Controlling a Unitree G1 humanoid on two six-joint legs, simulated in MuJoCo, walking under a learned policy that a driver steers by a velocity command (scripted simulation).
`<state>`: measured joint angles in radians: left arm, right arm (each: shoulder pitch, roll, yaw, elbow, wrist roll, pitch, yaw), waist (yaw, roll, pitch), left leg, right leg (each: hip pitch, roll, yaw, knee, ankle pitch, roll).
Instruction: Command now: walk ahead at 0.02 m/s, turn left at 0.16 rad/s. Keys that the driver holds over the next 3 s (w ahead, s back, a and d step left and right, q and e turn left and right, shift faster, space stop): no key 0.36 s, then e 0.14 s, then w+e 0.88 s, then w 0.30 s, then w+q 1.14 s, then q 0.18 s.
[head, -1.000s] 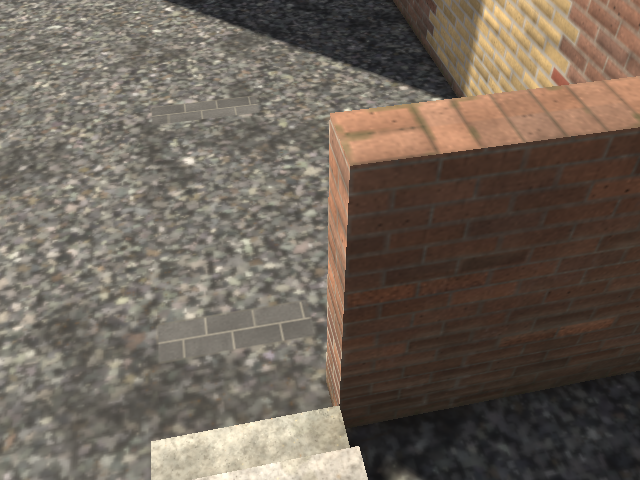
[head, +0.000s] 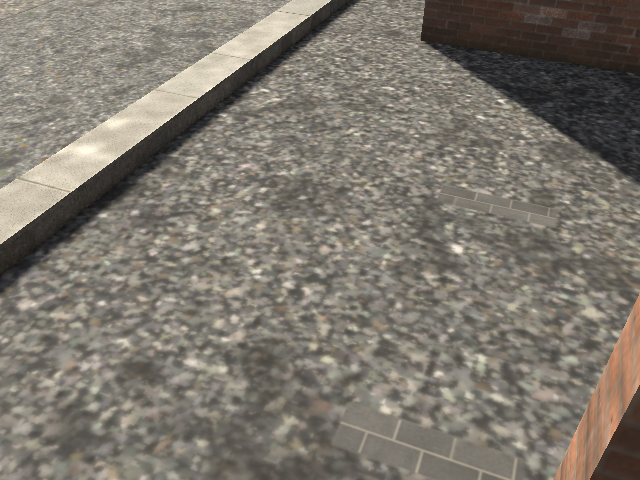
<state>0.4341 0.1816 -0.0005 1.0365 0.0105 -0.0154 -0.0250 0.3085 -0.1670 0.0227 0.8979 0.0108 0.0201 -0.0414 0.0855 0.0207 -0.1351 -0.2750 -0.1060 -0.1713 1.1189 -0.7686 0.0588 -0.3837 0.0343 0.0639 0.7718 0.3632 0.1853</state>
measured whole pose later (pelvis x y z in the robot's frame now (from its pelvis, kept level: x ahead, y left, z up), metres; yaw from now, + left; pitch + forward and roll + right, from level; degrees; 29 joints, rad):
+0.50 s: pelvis +0.05 +0.04 -0.07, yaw -1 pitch -1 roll +0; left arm 0.36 0.19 0.00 1.08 0.02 0.02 -0.02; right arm 0.34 -0.16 0.06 0.93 0.03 0.00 -0.08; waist 0.04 -0.02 -0.04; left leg -0.45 -0.07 0.23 1.46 -0.85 0.24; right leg -0.46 0.03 0.09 0.88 -0.17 -0.03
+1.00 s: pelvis +0.12 +0.11 -0.13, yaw -17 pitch -2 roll +1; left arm 0.38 0.20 -0.01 1.00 0.00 0.02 0.00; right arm 0.16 -0.20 0.02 0.74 -0.05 0.05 0.01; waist 0.07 0.03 -0.05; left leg -0.76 0.05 -0.08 1.34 -0.08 -0.10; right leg -0.30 0.10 0.09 0.72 -0.38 -0.09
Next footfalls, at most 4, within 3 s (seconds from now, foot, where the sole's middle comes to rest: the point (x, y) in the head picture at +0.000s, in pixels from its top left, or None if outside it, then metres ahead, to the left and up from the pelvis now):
0.14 right None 0.08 -0.13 -0.86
0.70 right None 0.14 0.02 -0.88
1.12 left None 0.25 0.25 -0.88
1.72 right None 0.37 -0.17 -1.07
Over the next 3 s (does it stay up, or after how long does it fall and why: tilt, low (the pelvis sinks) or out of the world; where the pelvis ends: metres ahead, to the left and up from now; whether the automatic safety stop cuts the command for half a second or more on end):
stays up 0.89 -0.27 -0.69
